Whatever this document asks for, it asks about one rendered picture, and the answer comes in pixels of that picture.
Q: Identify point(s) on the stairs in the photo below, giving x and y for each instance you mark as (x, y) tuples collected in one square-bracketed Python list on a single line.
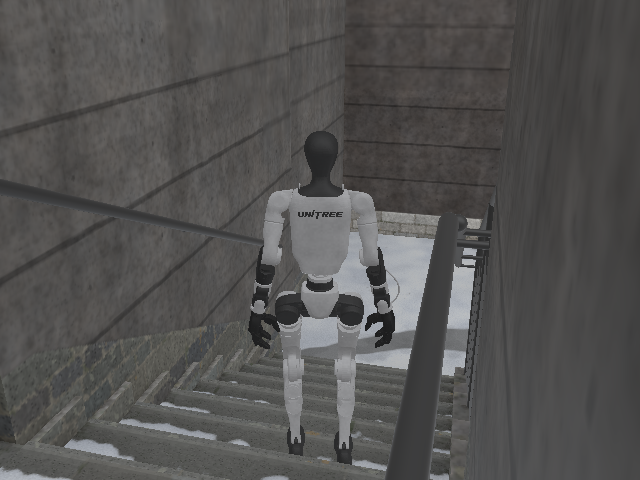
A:
[(235, 464)]

